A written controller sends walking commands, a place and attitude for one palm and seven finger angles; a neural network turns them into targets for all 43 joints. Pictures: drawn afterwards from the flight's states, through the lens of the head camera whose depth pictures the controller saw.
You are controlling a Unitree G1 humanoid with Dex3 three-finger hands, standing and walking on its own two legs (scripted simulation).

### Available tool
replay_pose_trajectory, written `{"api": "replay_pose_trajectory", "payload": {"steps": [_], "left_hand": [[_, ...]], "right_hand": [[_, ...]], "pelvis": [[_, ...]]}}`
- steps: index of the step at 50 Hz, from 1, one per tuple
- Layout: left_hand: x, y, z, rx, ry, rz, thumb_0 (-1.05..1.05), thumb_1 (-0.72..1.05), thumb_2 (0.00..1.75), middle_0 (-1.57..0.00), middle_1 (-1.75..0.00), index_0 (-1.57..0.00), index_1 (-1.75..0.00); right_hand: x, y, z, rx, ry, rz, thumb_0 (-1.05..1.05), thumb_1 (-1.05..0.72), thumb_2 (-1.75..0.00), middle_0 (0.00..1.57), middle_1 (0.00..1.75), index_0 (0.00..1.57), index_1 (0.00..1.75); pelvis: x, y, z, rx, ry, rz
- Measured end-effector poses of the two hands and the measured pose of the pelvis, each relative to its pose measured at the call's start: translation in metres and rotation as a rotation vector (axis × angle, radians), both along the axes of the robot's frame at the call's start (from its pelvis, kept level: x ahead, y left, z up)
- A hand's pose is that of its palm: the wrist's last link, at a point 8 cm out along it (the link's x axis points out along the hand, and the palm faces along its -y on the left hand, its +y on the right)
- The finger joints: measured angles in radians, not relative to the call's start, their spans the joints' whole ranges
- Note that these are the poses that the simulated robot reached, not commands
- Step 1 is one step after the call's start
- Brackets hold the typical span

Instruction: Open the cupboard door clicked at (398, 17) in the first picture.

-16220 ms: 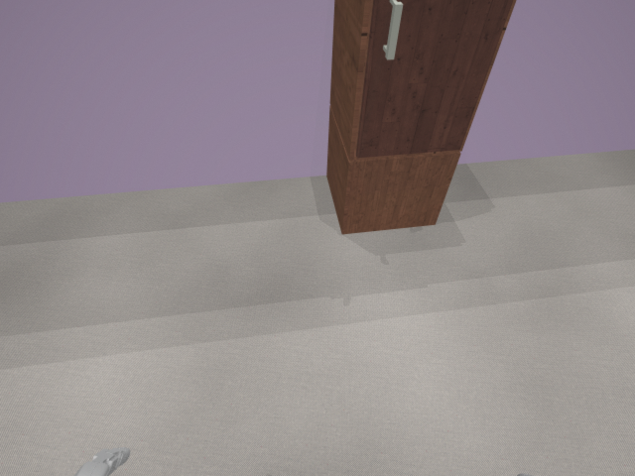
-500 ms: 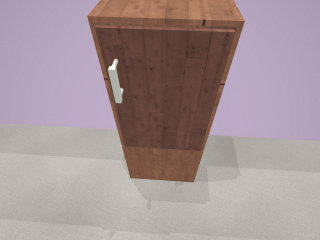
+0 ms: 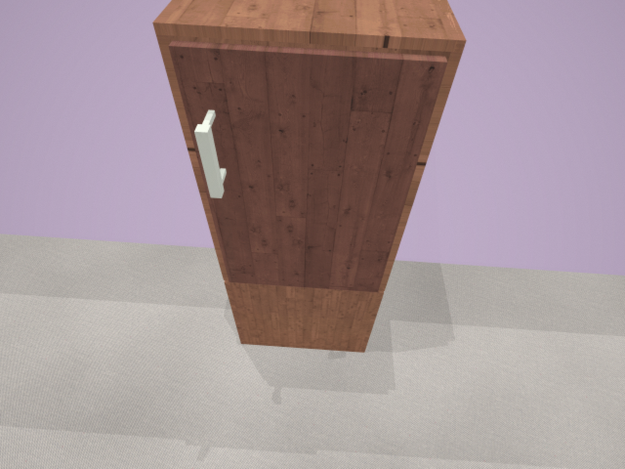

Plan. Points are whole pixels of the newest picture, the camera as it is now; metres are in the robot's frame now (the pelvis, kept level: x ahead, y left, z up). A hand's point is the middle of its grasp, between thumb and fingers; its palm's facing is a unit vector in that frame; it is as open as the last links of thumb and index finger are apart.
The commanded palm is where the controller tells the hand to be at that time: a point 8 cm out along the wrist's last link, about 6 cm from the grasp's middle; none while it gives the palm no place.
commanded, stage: look again from close up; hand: left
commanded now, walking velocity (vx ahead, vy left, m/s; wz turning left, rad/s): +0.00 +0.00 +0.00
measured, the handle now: (213, 155) +0.56 +0.20 +0.08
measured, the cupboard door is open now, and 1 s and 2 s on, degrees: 0 0 0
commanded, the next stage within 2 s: raise the hand with hooked fingers in 0.52 s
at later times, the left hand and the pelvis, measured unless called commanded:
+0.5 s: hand out of the picture +0.05 +0.19 -0.18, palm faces +0.01 -0.97 -0.23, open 7.4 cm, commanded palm none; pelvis +0.02 +0.00 -0.01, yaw +0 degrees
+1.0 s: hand (180, 441) +0.16 +0.17 -0.04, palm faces -0.05 -1.00 -0.01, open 8.4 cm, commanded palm +0.14 +0.24 -0.03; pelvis -0.04 -0.02 -0.06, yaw +1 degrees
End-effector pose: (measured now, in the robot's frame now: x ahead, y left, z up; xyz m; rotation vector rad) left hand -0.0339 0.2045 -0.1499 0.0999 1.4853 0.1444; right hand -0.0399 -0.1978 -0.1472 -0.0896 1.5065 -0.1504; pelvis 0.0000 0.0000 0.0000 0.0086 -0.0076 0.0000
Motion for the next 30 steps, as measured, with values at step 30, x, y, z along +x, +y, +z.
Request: {"api": "replay_pose_trajectory", "payload": {"steps": [30], "left_hand": [[0.072,0.03,0.0,0.072,-0.16,-0.067,0.0,0.91,0.9,-0.2,-0.3,-0.2,-0.3]], "right_hand": [[0.095,-0.032,0.0,-0.069,-0.219,0.072,0.0,-0.91,-0.89,0.2,0.3,0.2,0.3]], "pelvis": [[0.02,0.001,-0.008,0.003,0.001,-0.01]]}}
